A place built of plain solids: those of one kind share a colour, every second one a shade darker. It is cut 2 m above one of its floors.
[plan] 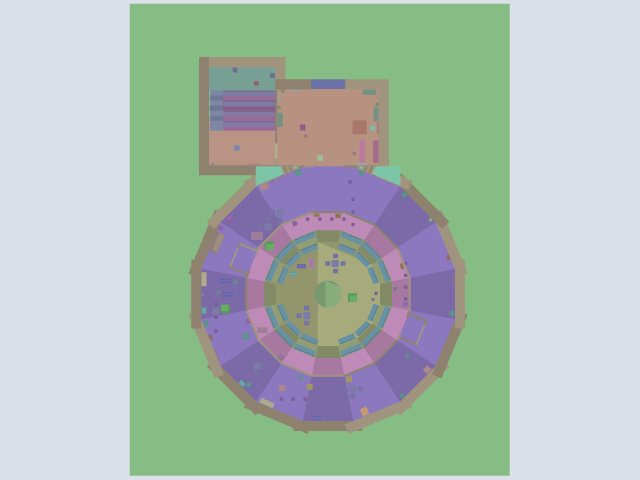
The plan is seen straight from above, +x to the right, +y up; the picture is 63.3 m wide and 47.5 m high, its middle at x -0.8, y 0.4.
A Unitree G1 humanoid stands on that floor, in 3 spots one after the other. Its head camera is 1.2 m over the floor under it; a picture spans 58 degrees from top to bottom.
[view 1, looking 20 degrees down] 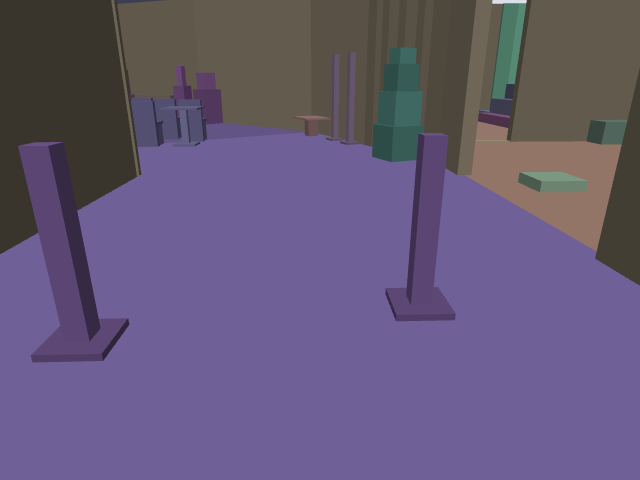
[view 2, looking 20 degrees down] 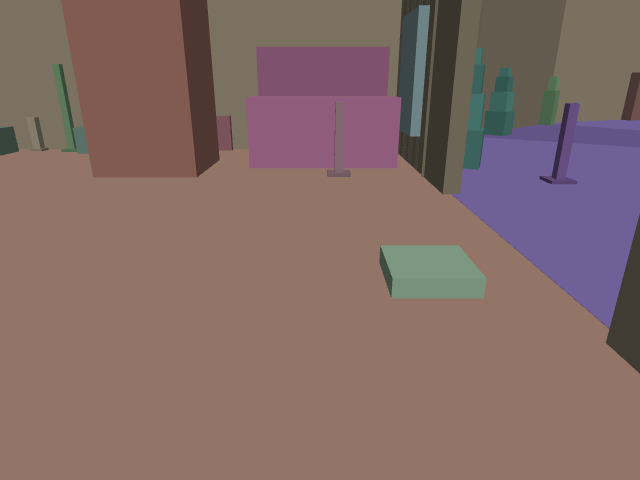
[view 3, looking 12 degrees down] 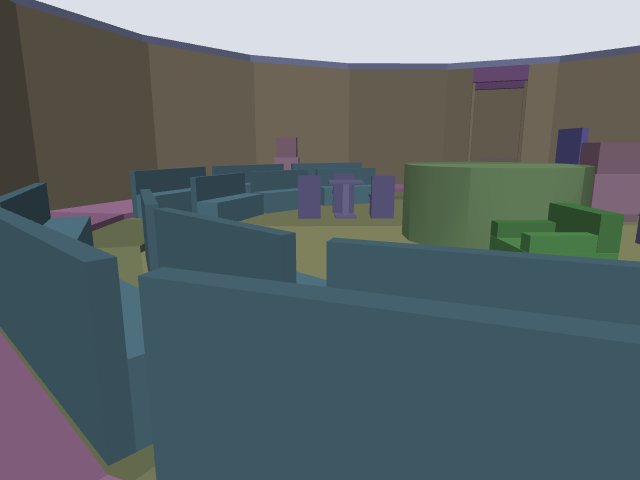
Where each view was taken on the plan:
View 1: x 4.33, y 5.51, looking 178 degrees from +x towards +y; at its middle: floor_ring_gallery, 3.51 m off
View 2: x -3.33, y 9.20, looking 0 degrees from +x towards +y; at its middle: floor_entrance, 3.51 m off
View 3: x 6.78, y -7.76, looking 179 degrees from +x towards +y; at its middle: floor_dome_low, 6.73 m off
